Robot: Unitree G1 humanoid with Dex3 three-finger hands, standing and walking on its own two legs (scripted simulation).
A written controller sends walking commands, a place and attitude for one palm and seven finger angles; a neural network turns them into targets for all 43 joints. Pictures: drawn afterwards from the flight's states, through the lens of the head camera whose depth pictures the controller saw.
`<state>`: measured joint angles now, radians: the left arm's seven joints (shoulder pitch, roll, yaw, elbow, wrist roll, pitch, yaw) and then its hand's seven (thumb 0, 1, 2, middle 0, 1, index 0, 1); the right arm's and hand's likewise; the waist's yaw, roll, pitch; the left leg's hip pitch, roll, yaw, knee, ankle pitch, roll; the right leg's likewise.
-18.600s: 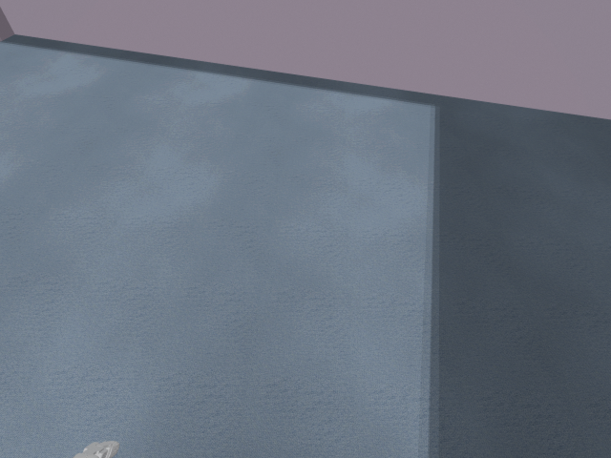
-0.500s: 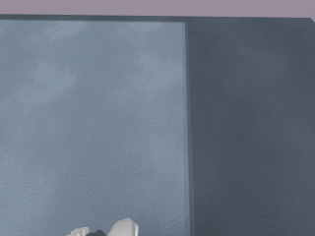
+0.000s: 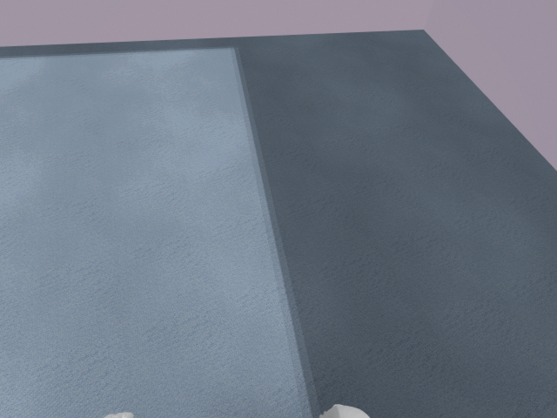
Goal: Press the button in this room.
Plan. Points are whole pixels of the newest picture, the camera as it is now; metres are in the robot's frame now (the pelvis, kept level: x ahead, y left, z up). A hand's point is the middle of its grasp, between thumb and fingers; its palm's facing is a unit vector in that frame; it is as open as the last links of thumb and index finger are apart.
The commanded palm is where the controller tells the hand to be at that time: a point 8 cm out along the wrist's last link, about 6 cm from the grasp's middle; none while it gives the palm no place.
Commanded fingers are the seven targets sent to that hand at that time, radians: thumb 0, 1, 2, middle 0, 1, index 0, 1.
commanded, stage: turn or walk to find it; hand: left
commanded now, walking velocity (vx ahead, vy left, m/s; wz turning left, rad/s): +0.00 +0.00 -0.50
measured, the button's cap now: out of the picture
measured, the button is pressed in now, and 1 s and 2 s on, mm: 0 0 0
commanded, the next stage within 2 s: none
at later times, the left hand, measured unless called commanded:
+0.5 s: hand out of the picture +0.10 +0.14 -0.17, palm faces -0.20 -0.95 -0.22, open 7.4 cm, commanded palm none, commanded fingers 0.00 0.90 0.90 -0.20 -0.30 -0.20 -0.30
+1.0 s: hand out of the picture +0.14 +0.09 -0.17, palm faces -0.48 -0.83 -0.27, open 7.4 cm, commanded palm none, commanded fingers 0.00 0.90 0.90 -0.20 -0.30 -0.20 -0.30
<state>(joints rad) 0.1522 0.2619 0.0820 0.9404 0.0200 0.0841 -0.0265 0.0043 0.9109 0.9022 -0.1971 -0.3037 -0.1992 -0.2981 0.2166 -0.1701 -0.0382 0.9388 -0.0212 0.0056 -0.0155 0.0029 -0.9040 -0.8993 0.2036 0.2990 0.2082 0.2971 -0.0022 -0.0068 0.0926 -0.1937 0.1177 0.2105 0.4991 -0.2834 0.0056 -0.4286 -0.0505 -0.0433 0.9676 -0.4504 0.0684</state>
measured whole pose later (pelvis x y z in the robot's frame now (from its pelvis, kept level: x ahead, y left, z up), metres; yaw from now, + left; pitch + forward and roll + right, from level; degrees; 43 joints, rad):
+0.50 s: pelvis -0.02 -0.03 -0.01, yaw -14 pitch +0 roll +0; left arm 0.17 0.21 0.05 0.93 0.02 0.05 -0.01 0.00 0.90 0.90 -0.20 -0.30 -0.21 -0.30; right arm 0.16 -0.24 -0.05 0.92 -0.01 0.05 -0.02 0.00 -0.91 -0.90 0.20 0.30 0.20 0.30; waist 0.01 -0.01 0.08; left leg -0.38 0.06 0.03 0.83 -0.43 -0.06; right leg -0.31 0.05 0.04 0.52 -0.20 -0.04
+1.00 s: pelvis -0.05 -0.04 -0.02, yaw -30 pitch +0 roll +0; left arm 0.14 0.23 0.06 0.94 0.02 0.04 -0.02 0.00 0.91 0.90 -0.20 -0.30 -0.20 -0.30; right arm 0.25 -0.22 -0.06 0.96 -0.02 0.03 -0.01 0.00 -0.90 -0.90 0.20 0.30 0.21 0.30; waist -0.02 0.05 0.10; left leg -0.28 0.19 0.21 0.73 -0.42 -0.06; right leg -0.29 -0.02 -0.09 0.62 -0.31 -0.01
